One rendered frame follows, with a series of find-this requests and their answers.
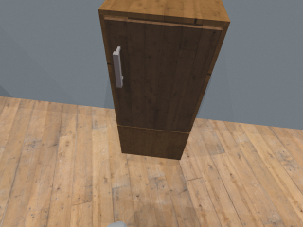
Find handle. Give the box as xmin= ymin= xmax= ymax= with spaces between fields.
xmin=113 ymin=46 xmax=124 ymax=88

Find cupboard door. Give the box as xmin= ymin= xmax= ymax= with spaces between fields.
xmin=104 ymin=17 xmax=223 ymax=133

